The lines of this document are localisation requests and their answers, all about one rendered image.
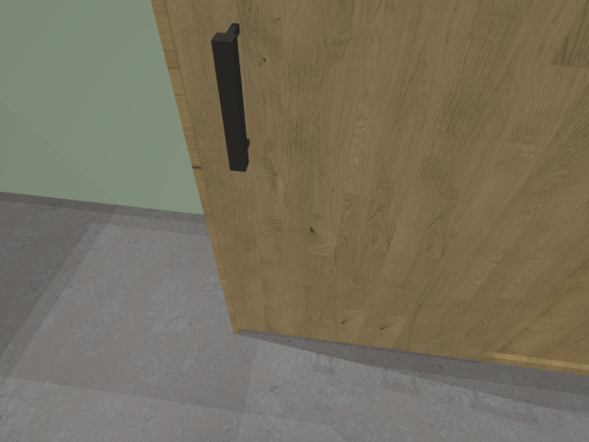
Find handle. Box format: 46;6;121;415
211;23;249;172

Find wardrobe door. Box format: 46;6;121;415
488;257;589;365
166;0;589;360

